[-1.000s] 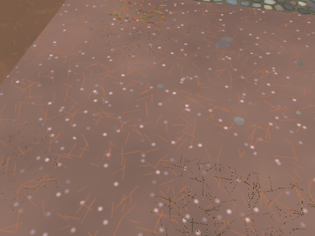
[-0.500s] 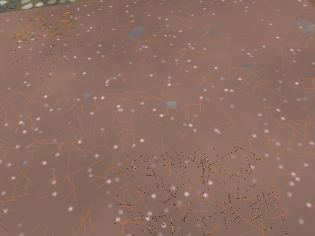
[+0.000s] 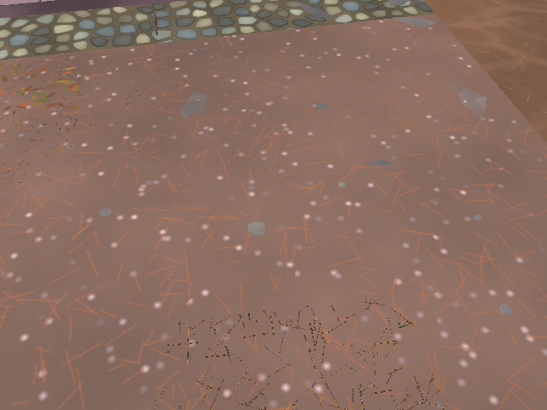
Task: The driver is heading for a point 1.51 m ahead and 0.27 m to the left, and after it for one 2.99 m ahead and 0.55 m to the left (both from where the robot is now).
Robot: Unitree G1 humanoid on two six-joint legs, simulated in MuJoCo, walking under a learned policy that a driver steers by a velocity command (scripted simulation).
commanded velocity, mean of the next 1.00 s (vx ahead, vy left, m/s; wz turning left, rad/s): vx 0.46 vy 0.00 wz -0.01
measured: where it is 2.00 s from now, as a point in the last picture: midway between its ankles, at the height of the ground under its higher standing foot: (277, 225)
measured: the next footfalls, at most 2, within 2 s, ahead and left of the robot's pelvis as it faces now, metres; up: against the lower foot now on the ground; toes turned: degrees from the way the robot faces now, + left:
left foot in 0.50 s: +0.41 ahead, +0.12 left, +0.00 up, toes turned +1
right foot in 1.06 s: +0.71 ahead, -0.12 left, +0.00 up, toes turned -2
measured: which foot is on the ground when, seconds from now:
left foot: down 0.00-0.06, up 0.08-0.48, down 0.50-1.00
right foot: down 0.00-0.52, up 0.54-1.00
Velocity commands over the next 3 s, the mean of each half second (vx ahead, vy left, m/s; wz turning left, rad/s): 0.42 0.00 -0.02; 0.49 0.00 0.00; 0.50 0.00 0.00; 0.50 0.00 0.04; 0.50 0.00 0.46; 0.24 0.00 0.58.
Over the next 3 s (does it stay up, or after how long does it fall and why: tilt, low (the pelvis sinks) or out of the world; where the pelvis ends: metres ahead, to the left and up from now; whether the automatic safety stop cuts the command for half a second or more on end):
stays up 1.49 0.14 0.00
